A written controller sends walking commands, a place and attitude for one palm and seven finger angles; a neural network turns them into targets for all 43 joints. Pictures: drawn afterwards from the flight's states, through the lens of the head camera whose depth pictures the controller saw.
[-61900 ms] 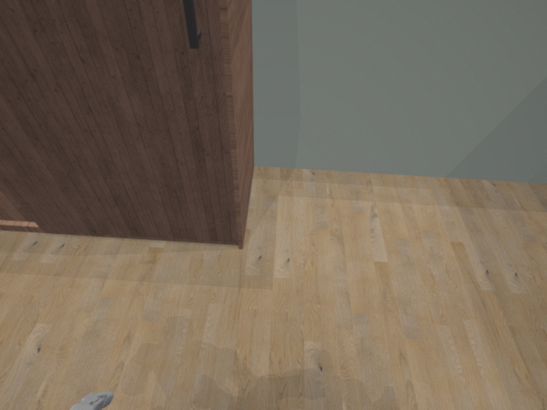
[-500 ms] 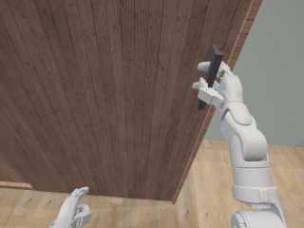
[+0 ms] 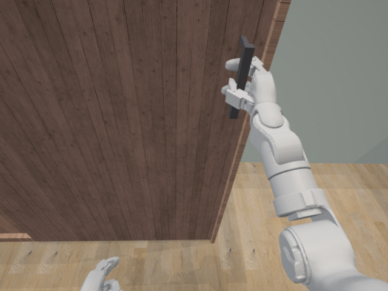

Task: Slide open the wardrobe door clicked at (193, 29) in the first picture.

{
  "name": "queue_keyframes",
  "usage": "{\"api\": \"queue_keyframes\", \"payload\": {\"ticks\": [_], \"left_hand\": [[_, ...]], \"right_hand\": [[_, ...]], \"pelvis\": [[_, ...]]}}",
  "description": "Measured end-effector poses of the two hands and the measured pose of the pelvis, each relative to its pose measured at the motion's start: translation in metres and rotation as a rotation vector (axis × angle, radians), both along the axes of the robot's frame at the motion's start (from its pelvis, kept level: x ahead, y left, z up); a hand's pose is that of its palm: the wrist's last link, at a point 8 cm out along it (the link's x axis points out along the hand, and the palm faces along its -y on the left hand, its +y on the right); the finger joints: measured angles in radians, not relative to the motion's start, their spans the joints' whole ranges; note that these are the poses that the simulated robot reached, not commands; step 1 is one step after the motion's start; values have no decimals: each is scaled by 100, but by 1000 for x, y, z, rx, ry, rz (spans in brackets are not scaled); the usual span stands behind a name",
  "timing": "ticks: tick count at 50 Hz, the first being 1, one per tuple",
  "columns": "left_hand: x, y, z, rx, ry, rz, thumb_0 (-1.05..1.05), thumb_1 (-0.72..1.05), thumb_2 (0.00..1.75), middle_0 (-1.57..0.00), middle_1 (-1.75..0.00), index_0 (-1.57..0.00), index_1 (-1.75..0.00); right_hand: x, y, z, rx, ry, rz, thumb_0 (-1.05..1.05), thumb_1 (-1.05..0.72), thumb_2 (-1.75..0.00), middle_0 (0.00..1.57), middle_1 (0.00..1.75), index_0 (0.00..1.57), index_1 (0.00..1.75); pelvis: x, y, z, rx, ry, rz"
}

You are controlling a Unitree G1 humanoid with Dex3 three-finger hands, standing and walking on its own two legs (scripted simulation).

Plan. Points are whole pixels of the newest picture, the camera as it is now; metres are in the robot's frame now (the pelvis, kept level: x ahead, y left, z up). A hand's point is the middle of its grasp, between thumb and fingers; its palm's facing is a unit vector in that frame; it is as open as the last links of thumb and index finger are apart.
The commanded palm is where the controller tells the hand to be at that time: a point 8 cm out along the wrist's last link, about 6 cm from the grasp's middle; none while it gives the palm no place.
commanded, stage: step sideways, sliding the door along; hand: right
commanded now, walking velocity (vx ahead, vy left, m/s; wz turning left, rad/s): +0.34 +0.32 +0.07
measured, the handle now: (238, 79) +0.48 -0.07 +0.22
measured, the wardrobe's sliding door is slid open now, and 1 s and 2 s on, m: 0.00 0.07 0.43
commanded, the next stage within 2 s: none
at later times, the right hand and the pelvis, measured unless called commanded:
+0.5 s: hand (221, 95) +0.44 -0.03 +0.21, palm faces +0.11 +0.99 -0.04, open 5.9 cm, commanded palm +0.41 -0.01 +0.22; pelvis +0.01 +0.08 -0.02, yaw -2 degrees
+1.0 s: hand (189, 92) +0.45 +0.03 +0.21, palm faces +0.35 +0.93 -0.06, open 6.1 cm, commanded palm +0.41 +0.06 +0.21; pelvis +0.08 +0.23 -0.02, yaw -7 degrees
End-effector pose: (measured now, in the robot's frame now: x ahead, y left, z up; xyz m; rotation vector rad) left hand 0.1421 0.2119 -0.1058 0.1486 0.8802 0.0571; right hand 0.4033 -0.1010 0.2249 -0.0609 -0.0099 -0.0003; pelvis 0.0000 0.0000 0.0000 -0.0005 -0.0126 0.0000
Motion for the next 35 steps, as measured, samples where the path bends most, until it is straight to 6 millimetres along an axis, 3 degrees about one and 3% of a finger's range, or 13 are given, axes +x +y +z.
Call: {"api": "queue_keyframes", "payload": {"ticks": [8, 13, 17, 23, 28, 35], "left_hand": [[-33, 18, -9, 41, 2, 129, 1, 90, 90, -21, -30, -20, -30], [-50, 35, -17, 43, 76, 135, 1, 90, 90, -20, -30, -20, -30], [-49, 52, -27, 36, 122, 95, 1, 90, 90, -20, -30, -20, -30], [-12, 86, -35, 64, 115, 29, 2, 90, 90, -20, -30, -20, -30], [44, 104, -26, 104, 39, -50, 2, 90, 90, -20, -30, -20, -30], [116, 111, -5, 25, -43, -149, 1, 90, 90, -20, -30, -20, -30]], "right_hand": [[7, -4, -8, -54, -162, 64, -3, -75, -83, 41, 139, 29, 140], [8, -2, -12, -36, -211, 35, -3, -76, -85, 43, 139, 28, 140], [8, 3, -14, -27, -242, -14, -3, -77, -86, 44, 140, 26, 140], [8, 14, -18, 9, -296, -93, -1, -81, -87, 45, 140, 20, 140], [8, 19, -21, -7, -362, -77, 0, -82, -86, 45, 140, 17, 139], [8, 33, -23, -30, -396, -96, -2, -81, -86, 45, 140, 17, 135]], "pelvis": [[-10, 0, -5, -12, 17, 65], [-11, 19, -3, -2, 4, 62], [-9, 42, -7, 12, -11, 55], [2, 76, -18, 21, -22, -19], [11, 90, -22, 3, -15, -37], [28, 133, -10, 33, -20, -39]]}}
